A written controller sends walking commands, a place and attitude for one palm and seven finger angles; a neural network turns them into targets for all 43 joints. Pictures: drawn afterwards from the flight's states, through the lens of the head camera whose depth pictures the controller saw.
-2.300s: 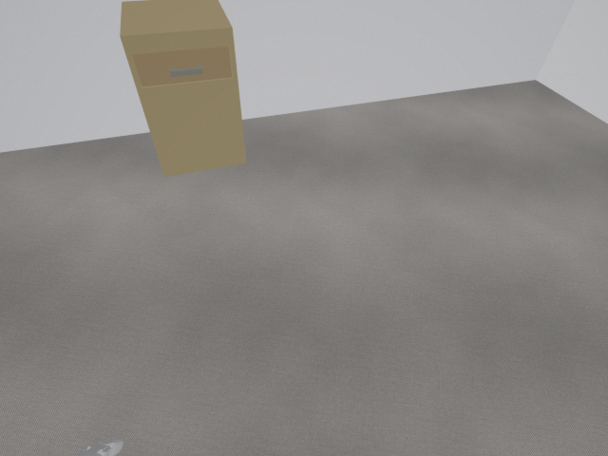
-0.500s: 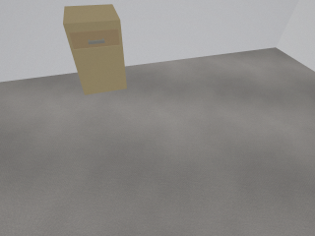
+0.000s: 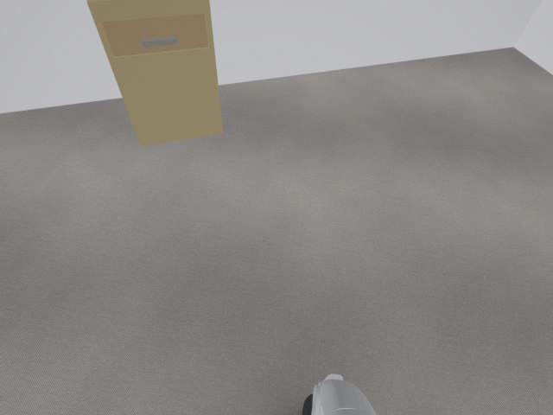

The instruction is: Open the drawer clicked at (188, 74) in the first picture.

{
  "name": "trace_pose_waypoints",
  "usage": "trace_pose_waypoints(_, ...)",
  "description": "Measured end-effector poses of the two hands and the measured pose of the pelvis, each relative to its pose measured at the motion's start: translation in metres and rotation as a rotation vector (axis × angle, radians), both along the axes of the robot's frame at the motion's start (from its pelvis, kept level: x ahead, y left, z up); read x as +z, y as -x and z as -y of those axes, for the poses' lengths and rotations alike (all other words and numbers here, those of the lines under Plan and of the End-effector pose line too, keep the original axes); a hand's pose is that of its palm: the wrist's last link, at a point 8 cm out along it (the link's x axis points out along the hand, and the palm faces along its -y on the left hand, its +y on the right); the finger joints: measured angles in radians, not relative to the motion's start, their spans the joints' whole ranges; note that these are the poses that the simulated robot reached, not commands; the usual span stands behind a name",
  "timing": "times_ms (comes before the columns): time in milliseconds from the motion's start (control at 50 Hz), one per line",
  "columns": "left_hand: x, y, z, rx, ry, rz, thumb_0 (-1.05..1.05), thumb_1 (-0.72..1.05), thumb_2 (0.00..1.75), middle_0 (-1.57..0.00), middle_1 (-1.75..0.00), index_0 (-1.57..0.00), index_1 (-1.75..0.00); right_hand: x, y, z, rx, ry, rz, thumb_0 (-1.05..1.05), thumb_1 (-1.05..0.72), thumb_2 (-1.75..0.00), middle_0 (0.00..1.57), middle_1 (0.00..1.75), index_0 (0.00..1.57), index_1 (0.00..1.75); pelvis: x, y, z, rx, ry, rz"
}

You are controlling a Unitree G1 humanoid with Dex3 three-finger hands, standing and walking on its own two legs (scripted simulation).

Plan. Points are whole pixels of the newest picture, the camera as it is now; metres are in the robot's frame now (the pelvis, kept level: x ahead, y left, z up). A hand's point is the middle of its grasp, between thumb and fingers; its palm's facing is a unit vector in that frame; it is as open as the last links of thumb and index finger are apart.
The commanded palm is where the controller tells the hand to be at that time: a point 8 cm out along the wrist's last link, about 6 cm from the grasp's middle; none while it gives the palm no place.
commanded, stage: walk to a spot facing it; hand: left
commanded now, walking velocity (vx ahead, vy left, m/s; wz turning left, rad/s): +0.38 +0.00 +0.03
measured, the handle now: (159, 39) +1.44 +0.47 -0.21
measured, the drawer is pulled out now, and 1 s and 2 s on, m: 0.00 0.00 0.00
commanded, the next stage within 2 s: turn to face it in 1.30 s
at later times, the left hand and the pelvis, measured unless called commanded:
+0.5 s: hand (184, 385) +0.19 +0.16 -0.17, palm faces +0.14 -0.97 -0.18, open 7.3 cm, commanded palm none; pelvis +0.25 -0.02 +0.00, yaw +4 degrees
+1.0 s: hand (183, 206) +0.56 +0.21 -0.16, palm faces +0.02 -0.98 -0.20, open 7.3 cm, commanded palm none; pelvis +0.47 +0.02 +0.01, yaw +0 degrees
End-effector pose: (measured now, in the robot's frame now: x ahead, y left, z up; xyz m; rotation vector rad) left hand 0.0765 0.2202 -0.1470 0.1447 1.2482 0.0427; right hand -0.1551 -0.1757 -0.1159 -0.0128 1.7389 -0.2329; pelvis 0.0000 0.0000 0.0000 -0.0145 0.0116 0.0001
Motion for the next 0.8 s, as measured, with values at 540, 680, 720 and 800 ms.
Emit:
trace_pose_waypoints(540, 0.000, -0.103, 0.018, 0.254, -0.018, -0.244, 0.00, 0.92, 0.90, -0.19, -0.30, -0.19, -0.30, -0.014, -0.555, 0.047, 0.343, 0.021, 0.602, 0.00, -0.92, -0.90, 0.19, 0.29, 0.19, 0.30, -0.004, -0.273, 0.008, 0.079, 0.016, 0.016)
trace_pose_waypoints(680, -0.011, -0.147, 0.002, 0.264, 0.034, -0.359, 0.01, 0.91, 0.90, -0.20, -0.30, -0.19, -0.30, -0.020, -0.618, 0.009, 0.335, 0.034, 0.635, 0.00, -0.91, -0.90, 0.19, 0.29, 0.20, 0.30, -0.013, -0.340, -0.024, 0.063, -0.005, 0.039)
trace_pose_waypoints(720, -0.008, -0.183, -0.009, 0.240, 0.028, -0.315, 0.01, 0.91, 0.90, -0.20, -0.30, -0.19, -0.30, -0.016, -0.614, 0.007, 0.286, 0.048, 0.605, 0.00, -0.92, -0.90, 0.20, 0.29, 0.20, 0.30, -0.007, -0.356, -0.029, 0.054, -0.008, 0.042)
trace_pose_waypoints(800, -0.001, -0.270, -0.029, 0.186, 0.006, -0.178, 0.01, 0.91, 0.90, -0.20, -0.30, -0.19, -0.30, -0.007, -0.607, 0.025, 0.228, 0.117, 0.543, -0.03, -0.96, -0.89, 0.20, 0.29, 0.20, 0.30, 0.004, -0.386, -0.035, 0.040, -0.012, 0.041)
